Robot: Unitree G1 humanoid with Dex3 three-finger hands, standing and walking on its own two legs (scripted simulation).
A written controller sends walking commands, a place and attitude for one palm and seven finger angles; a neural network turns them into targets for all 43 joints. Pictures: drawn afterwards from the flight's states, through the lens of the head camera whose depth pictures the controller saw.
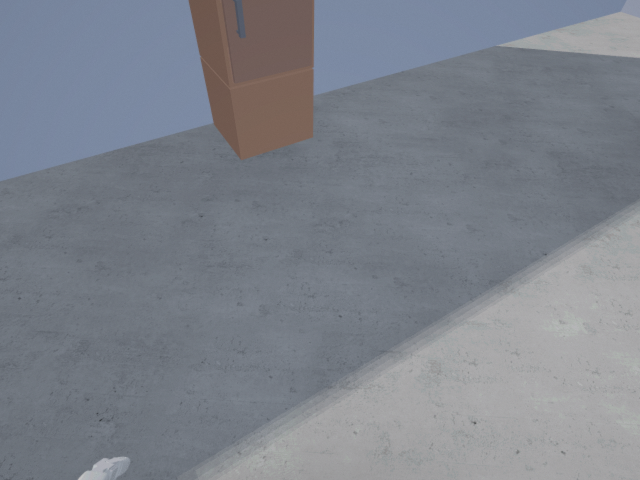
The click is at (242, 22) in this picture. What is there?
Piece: cupboard door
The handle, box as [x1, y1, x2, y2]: [233, 0, 245, 37]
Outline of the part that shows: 233,0 235,2 238,29 236,31 240,37 245,37 241,0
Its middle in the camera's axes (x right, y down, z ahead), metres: -0.33 -0.87 +1.52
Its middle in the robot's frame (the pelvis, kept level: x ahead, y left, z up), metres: +1.71 +0.42 -0.07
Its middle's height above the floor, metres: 0.69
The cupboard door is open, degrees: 0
